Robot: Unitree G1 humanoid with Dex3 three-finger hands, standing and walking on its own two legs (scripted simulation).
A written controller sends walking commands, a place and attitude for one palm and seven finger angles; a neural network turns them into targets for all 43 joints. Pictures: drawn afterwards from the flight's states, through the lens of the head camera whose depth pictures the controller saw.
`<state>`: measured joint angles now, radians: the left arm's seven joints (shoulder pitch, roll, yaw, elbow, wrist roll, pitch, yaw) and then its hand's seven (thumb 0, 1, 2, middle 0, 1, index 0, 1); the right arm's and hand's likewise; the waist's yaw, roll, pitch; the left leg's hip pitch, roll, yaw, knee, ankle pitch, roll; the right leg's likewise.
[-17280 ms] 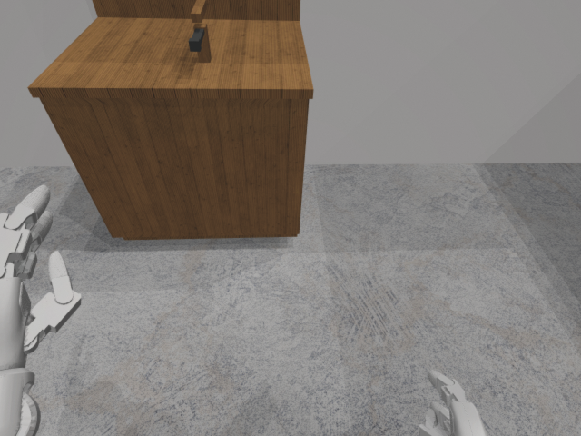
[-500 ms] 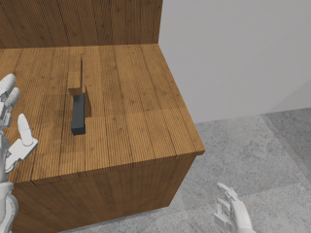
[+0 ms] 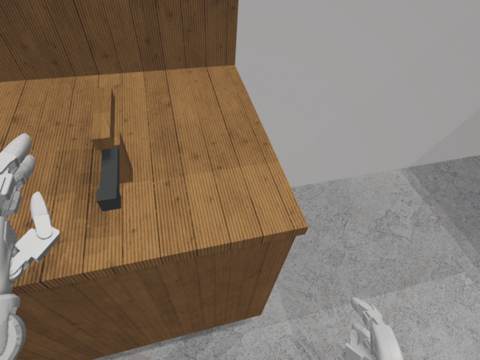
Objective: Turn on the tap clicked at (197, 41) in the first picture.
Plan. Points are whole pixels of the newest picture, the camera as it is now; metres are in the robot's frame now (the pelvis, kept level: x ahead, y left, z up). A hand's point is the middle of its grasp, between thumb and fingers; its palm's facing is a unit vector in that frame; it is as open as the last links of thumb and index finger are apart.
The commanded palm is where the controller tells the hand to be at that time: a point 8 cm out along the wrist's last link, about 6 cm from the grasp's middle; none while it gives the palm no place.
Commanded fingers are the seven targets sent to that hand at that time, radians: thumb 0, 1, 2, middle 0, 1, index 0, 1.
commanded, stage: look again from close up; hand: left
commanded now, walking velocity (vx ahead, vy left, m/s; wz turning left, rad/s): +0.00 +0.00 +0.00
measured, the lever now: (109, 198) +0.32 +0.24 +0.09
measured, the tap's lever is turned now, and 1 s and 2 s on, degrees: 0 0 0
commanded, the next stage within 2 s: shuffle to correct the standing spot in 0.02 s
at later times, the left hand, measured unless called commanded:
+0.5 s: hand (96, 233) +0.22 +0.20 +0.17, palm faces +0.34 -0.87 -0.36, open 7.4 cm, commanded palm +0.16 +0.24 +0.17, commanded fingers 0.00 0.90 0.90 -0.20 -0.30 -0.20 -0.30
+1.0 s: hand (130, 247) +0.21 +0.15 +0.17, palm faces +0.28 -0.85 -0.44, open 7.4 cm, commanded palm +0.15 +0.20 +0.17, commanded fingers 0.00 0.90 0.90 -0.20 -0.30 -0.20 -0.30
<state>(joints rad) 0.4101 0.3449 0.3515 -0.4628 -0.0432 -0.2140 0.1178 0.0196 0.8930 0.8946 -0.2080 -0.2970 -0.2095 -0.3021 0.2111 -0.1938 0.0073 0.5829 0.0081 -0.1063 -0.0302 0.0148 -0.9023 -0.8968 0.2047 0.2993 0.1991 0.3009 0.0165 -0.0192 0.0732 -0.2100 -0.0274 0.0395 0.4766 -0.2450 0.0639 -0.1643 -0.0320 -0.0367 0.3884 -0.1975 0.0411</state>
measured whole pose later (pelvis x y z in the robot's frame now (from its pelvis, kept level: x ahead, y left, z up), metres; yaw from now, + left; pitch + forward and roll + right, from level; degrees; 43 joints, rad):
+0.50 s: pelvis +0.00 -0.04 +0.00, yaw -1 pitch -1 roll -1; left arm 0.42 0.36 0.36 -0.52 -0.07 -0.17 0.10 0.02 0.89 0.89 -0.21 -0.30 -0.21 -0.30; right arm 0.18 -0.17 0.00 0.53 0.02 -0.09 -0.01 0.01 -0.90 -0.90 0.21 0.30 0.20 0.30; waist 0.01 -0.01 0.08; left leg -0.24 0.03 0.03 0.51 -0.25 0.01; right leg -0.21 0.02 -0.04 0.44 -0.21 -0.01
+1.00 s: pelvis -0.02 -0.08 -0.01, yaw -1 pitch +1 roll -1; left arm 0.50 0.42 0.41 -0.59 -0.10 -0.19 0.09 0.02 0.89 0.89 -0.21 -0.30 -0.21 -0.30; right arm 0.20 -0.20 -0.04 0.55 0.01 -0.09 -0.05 0.01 -0.90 -0.90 0.20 0.30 0.20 0.30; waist -0.01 -0.01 0.09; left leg -0.31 0.08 0.01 0.53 -0.23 -0.05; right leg -0.29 0.07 -0.06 0.48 -0.21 -0.07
